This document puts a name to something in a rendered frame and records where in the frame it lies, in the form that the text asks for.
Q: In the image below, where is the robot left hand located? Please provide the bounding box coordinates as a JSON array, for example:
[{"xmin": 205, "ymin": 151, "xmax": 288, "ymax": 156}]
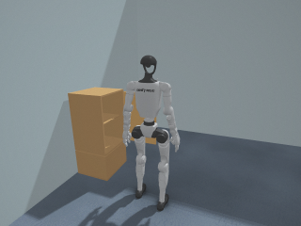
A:
[{"xmin": 122, "ymin": 130, "xmax": 132, "ymax": 147}]

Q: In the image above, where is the right robot upper arm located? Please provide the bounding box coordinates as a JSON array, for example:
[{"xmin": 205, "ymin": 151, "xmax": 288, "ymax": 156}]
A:
[{"xmin": 159, "ymin": 82, "xmax": 172, "ymax": 116}]

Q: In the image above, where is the robot right hand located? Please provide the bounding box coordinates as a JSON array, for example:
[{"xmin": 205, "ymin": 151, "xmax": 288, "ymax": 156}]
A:
[{"xmin": 170, "ymin": 135, "xmax": 180, "ymax": 152}]

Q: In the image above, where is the left robot forearm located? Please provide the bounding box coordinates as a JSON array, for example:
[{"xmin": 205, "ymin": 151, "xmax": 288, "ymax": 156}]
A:
[{"xmin": 122, "ymin": 109, "xmax": 132, "ymax": 132}]

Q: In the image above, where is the humanoid robot torso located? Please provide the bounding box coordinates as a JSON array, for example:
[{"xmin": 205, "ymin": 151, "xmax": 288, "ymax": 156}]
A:
[{"xmin": 135, "ymin": 78, "xmax": 163, "ymax": 138}]

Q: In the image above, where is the robot head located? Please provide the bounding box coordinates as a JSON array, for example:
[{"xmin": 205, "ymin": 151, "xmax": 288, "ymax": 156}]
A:
[{"xmin": 138, "ymin": 55, "xmax": 158, "ymax": 83}]

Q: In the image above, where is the left robot upper arm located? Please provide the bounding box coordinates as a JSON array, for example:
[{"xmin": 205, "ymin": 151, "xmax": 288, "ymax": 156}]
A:
[{"xmin": 123, "ymin": 81, "xmax": 137, "ymax": 112}]

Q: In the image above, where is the cupboard door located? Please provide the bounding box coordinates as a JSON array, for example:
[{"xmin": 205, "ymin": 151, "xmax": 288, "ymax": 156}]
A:
[{"xmin": 123, "ymin": 91, "xmax": 157, "ymax": 145}]

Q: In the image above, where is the right robot forearm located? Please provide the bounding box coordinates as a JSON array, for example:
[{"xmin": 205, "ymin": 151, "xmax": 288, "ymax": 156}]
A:
[{"xmin": 166, "ymin": 107, "xmax": 179, "ymax": 137}]

